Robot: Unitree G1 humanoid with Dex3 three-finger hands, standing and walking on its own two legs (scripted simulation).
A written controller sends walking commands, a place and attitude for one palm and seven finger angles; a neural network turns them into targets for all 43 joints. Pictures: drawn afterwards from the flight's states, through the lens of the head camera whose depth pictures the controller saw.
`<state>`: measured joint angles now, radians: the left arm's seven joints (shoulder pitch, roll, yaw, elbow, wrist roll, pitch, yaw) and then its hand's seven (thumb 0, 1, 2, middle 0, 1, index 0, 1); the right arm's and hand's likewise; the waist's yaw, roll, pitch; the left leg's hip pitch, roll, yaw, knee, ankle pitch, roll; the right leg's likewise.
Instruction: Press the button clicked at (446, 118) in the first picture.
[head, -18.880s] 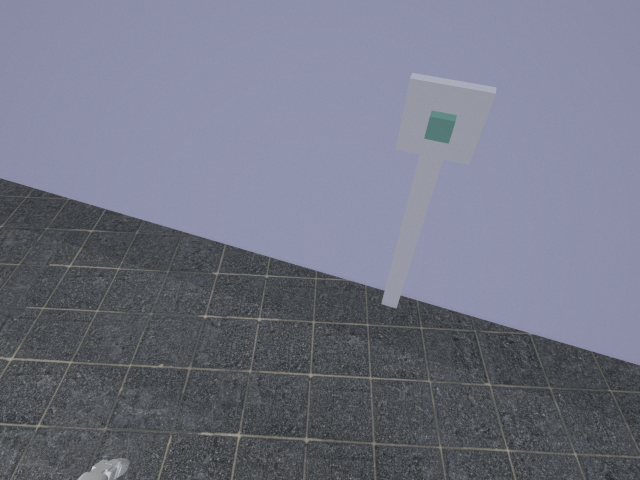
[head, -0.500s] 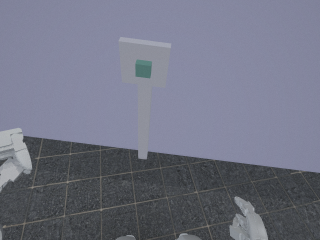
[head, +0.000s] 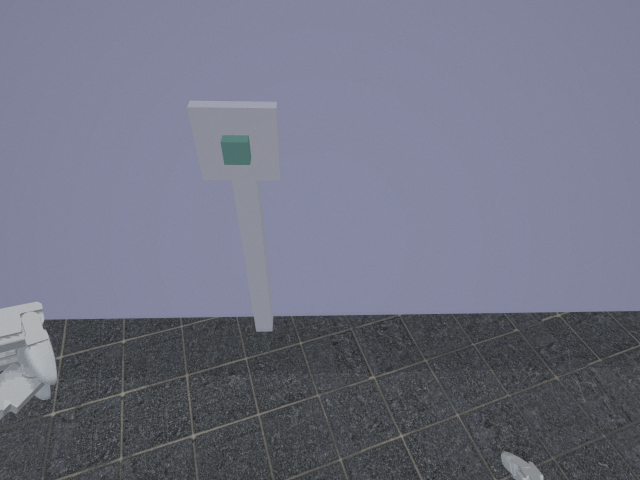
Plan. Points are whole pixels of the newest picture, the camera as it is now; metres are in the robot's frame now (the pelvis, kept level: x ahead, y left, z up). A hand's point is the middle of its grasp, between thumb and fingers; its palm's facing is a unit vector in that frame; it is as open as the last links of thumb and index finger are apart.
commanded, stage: stop stepping back and stand still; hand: left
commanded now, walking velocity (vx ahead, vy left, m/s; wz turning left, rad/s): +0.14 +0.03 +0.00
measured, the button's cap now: (236, 149) +0.76 +0.22 +0.03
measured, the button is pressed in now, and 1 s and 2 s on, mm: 0 0 0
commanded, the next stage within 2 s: let the arm hang, fingers relaxed in 1.34 s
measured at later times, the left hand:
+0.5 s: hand out of the picture +0.12 +0.28 +0.15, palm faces +0.43 -0.80 -0.41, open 3.1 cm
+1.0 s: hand (24, 407) +0.15 +0.25 +0.16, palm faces +0.37 -0.83 -0.42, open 3.1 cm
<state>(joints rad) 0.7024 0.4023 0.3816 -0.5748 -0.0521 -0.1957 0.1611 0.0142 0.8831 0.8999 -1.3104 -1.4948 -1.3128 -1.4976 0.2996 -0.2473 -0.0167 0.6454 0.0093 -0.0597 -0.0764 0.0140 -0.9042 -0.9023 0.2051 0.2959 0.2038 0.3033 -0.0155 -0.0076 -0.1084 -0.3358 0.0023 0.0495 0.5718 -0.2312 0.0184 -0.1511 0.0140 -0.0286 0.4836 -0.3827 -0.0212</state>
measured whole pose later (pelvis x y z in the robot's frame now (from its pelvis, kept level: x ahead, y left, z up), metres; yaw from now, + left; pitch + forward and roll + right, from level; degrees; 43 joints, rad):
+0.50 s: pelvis -0.06 +0.02 +0.01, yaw +2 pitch -1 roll -1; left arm 0.58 0.35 0.34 -0.49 -0.02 -0.18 0.17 0.02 0.89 0.90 -1.31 -1.50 -1.31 -1.50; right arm 0.26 -0.17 0.03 0.62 -0.01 -0.11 -0.08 0.01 -0.90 -0.90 0.20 0.30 0.20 0.30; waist 0.00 -0.02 -0.01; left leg -0.31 -0.04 0.03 0.44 -0.13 0.05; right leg -0.17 0.01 -0.02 0.49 -0.34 0.00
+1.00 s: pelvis -0.04 +0.01 +0.01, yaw +2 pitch +1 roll -1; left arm 0.61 0.37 0.32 -0.54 -0.04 -0.19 0.15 0.02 0.89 0.90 -1.31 -1.49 -1.31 -1.50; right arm 0.20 -0.21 0.02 0.60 0.00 -0.11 -0.07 0.01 -0.90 -0.90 0.20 0.30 0.20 0.30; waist -0.01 -0.01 -0.01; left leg -0.30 -0.02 0.01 0.43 -0.15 0.03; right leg -0.11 0.05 -0.01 0.38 -0.28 -0.03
